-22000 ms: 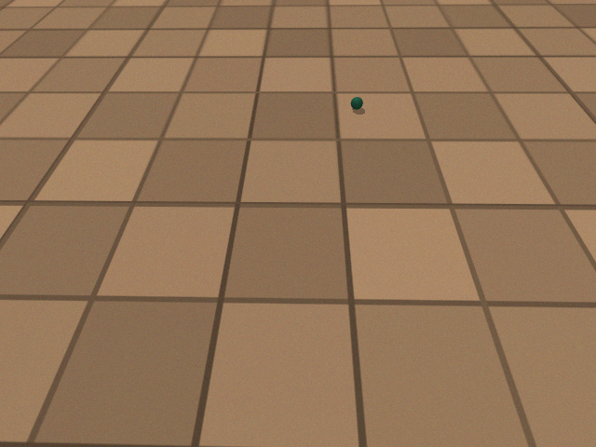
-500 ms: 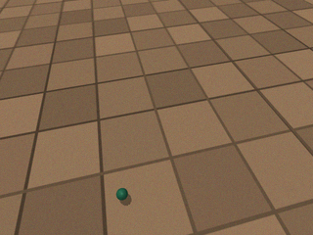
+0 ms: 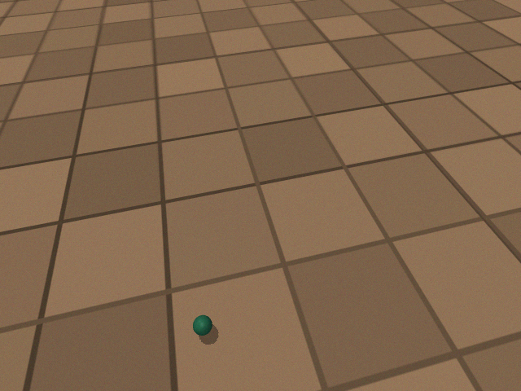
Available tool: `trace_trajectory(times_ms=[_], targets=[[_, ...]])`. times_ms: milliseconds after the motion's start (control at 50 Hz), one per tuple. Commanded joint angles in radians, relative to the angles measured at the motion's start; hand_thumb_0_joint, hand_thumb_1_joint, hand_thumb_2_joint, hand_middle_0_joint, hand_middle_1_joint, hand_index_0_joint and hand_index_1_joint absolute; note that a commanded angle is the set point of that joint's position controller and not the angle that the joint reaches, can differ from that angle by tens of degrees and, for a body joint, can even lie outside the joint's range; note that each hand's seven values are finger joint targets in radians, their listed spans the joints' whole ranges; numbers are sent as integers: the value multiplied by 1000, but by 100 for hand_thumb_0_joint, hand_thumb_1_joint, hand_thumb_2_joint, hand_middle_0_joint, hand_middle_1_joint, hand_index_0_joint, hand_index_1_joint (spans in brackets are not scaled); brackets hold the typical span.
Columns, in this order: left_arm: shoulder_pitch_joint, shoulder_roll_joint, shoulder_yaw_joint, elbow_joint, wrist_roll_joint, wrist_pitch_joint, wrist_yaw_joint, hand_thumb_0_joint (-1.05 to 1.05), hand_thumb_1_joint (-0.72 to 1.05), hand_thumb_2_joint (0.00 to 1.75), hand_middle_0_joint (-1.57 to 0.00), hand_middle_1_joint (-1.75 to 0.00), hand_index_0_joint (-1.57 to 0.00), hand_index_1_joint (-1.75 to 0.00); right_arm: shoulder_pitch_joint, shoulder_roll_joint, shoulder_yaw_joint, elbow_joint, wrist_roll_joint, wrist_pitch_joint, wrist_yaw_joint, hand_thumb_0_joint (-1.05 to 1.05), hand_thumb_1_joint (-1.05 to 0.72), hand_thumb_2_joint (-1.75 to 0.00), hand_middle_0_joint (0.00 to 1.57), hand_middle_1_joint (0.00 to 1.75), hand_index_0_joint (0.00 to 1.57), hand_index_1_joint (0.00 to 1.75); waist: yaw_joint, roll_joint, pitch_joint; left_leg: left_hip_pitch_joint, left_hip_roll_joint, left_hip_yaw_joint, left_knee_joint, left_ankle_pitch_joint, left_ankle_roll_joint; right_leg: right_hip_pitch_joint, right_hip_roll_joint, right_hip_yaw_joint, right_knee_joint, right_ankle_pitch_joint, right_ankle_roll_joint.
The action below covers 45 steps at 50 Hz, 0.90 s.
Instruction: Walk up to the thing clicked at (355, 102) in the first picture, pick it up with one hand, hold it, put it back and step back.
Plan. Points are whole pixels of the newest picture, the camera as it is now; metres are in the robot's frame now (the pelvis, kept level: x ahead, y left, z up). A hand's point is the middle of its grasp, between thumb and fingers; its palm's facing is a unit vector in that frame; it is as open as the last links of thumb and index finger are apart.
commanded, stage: stand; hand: left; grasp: from above
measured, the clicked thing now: (202, 325) +0.48 +0.25 -0.75
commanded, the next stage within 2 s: rise first in 0.74 s
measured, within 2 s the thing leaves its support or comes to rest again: neither
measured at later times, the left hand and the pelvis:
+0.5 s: hand out of the picture +0.08 +0.26 -0.15, palm faces -0.03 -0.94 -0.35, open 7.4 cm; pelvis +0.01 +0.00 +0.00, yaw +0 degrees
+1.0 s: hand out of the picture +0.15 +0.25 -0.16, palm faces +0.02 -0.95 -0.32, open 8.1 cm; pelvis +0.00 +0.00 -0.01, yaw +0 degrees
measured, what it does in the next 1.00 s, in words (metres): stands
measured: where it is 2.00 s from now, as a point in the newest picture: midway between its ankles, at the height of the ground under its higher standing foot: outside the picture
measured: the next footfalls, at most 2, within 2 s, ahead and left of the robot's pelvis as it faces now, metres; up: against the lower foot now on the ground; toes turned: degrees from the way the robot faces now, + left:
none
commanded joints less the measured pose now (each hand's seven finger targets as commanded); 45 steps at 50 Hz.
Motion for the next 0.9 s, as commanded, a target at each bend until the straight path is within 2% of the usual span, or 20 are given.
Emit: trace_trajectory(times_ms=[0,80,200,300,420,620,800,820,840,860,880], targets=[[-33,226,41,-62,-1,-19,16,0,90,90,-20,-30,-20,-30,-36,-209,-41,-56,-1,-21,-8,0,-90,-90,20,30,20,30,9,-2,-46,-58,89,-56,-61,50,54,37,-117,95,-63,11,-17],[-39,226,39,-68,0,-19,16,0,90,90,-20,-30,-20,-30,-30,-210,-43,-57,-3,-21,-8,0,-90,-90,20,30,20,30,6,-10,-39,-56,88,-53,-55,40,54,20,-120,104,-67,-22,-19],[-29,226,39,-66,-2,-21,16,0,90,90,-20,-30,-20,-30,-19,-209,-42,-56,-2,-25,-9,0,-90,-90,20,30,20,30,8,-9,-77,-53,94,-58,-53,126,51,76,-125,96,-37,103,-20],[-28,224,36,-67,0,-20,19,0,90,90,-20,-30,-20,-30,-24,-213,-43,-57,-1,-20,-11,0,-90,-90,20,30,20,30,6,-9,-67,-39,91,-54,-47,109,53,44,-123,92,-48,82,-19],[-30,226,37,-67,0,-19,20,0,90,90,-20,-30,-20,-30,-25,-211,-42,-60,-1,-20,-11,0,-90,-90,20,30,20,30,6,-17,-91,-33,96,-54,-44,161,52,81,-126,84,-30,143,-19],[-25,220,35,-66,-1,-19,21,0,90,90,-20,-30,-20,-30,-29,-211,-43,-61,-1,-18,-12,0,-90,-90,20,30,20,30,9,-4,-74,-35,92,-50,-48,145,49,70,-124,84,-42,129,-18],[-32,222,40,-69,0,-21,23,0,90,90,-20,-30,-20,-30,-24,-208,-45,-70,0,-18,-13,0,-90,-90,20,30,20,30,2,-8,-96,-19,96,-44,-40,190,50,99,-127,82,-27,189,-20],[-31,216,38,-68,-3,-20,22,0,82,97,-18,-38,-17,-38,-26,-206,-41,-67,0,-20,-12,0,-89,-90,20,30,20,30,7,2,-74,-31,94,-46,-48,188,48,91,-125,83,-32,186,-17],[-382,59,60,-419,-47,-108,35,0,74,96,-17,-46,-14,-46,-23,-42,-21,-345,59,-70,-34,0,-95,-91,20,30,20,30,-114,29,-23,-137,-44,91,42,61,44,-150,-12,0,26,99,1],[-469,114,74,-363,-39,-99,39,0,66,98,-18,-53,-13,-54,27,-57,-16,-285,60,-69,-43,0,-91,-90,20,30,20,30,-82,-14,-76,-146,-47,82,65,29,51,-96,-14,-9,40,45,9],[-285,187,111,-216,-14,-67,37,0,58,97,-18,-61,-14,-62,58,-84,-33,-290,62,-60,-51,0,-90,-90,20,30,20,30,-52,-50,-47,-175,-42,83,75,26,50,-98,-5,-20,47,19,3]])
